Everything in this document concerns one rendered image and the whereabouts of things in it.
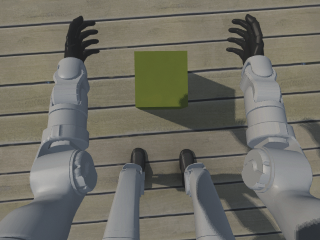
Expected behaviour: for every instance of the robot left forearm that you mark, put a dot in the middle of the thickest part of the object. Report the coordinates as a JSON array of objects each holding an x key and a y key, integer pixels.
[{"x": 68, "y": 110}]

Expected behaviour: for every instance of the robot right forearm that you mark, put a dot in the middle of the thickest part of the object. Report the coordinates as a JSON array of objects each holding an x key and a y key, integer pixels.
[{"x": 264, "y": 107}]

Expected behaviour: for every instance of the left robot upper arm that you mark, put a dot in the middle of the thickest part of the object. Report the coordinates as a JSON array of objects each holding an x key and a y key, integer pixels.
[{"x": 59, "y": 182}]

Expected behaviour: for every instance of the robot right foot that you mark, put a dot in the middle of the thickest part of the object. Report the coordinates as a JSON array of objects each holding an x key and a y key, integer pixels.
[{"x": 186, "y": 158}]

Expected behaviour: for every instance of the robot left foot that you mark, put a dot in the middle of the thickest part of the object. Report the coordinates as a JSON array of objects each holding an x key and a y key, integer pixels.
[{"x": 138, "y": 157}]

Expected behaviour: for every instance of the robot foot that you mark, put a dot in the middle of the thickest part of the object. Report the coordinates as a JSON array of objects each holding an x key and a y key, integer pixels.
[
  {"x": 186, "y": 158},
  {"x": 138, "y": 157}
]

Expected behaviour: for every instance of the robot right hand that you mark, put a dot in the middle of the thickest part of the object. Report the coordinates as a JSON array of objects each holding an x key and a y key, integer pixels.
[{"x": 252, "y": 44}]

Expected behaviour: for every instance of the right robot upper arm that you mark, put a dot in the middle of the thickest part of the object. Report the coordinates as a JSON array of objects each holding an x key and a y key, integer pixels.
[{"x": 282, "y": 179}]

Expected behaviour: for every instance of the robot left hand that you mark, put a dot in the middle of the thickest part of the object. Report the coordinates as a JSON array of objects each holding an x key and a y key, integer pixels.
[{"x": 74, "y": 45}]

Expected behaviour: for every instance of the carton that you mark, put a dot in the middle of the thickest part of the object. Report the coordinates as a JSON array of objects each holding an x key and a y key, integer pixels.
[{"x": 161, "y": 80}]

